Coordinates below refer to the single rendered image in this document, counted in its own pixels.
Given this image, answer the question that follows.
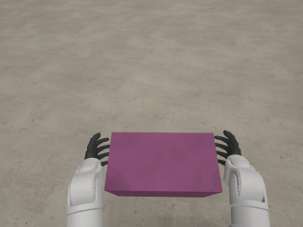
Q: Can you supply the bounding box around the right robot hand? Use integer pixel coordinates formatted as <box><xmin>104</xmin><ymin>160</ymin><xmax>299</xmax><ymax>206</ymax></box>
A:
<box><xmin>214</xmin><ymin>130</ymin><xmax>241</xmax><ymax>166</ymax></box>

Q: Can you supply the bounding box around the left robot hand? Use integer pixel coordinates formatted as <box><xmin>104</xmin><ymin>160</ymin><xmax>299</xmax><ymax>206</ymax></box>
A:
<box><xmin>84</xmin><ymin>132</ymin><xmax>110</xmax><ymax>166</ymax></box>

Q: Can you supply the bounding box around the robot left forearm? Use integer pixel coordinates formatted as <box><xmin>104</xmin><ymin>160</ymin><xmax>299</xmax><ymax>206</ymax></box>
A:
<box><xmin>66</xmin><ymin>158</ymin><xmax>105</xmax><ymax>227</ymax></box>

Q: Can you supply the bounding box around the carton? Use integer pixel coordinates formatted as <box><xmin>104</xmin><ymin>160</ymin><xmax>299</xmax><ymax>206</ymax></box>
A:
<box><xmin>104</xmin><ymin>131</ymin><xmax>223</xmax><ymax>198</ymax></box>

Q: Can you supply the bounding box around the robot right forearm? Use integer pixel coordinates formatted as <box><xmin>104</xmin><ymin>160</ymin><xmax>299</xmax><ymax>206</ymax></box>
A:
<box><xmin>223</xmin><ymin>154</ymin><xmax>271</xmax><ymax>227</ymax></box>

